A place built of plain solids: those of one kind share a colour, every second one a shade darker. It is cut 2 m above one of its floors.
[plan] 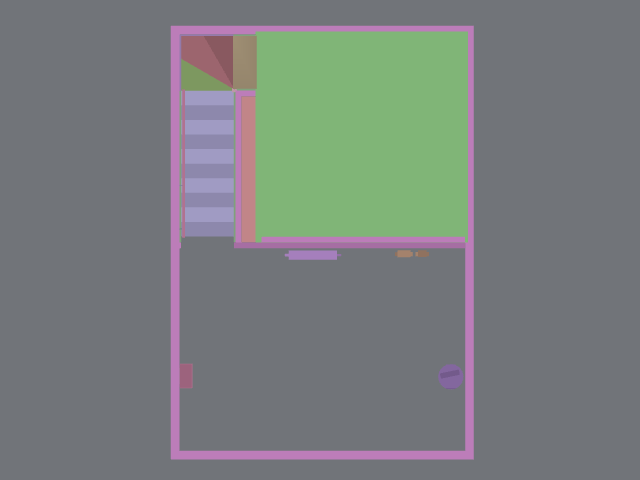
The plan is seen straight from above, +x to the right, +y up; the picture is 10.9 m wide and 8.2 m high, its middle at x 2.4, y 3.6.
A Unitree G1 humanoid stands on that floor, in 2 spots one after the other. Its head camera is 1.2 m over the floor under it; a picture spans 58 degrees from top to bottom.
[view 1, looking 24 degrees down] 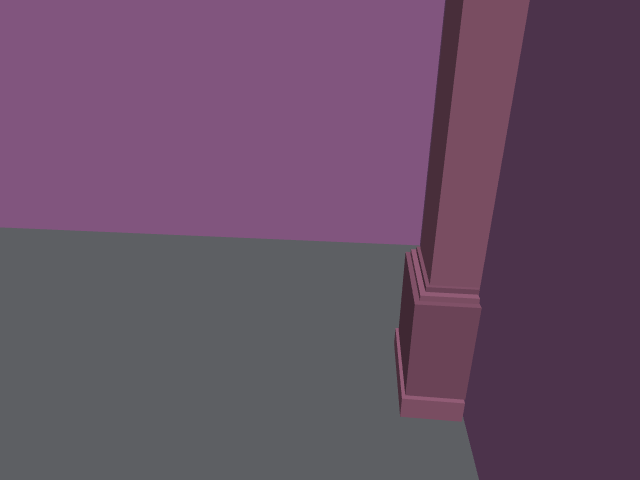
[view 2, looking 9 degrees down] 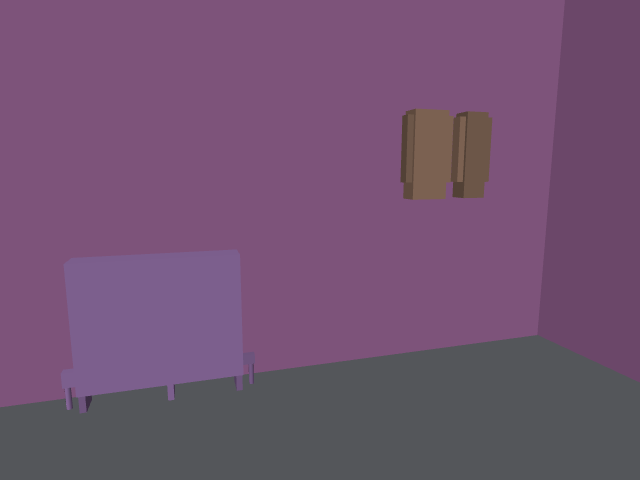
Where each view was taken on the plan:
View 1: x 0.38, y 2.66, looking -84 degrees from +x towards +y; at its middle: wall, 2.93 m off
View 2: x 2.44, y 1.00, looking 73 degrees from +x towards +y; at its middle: wall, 2.60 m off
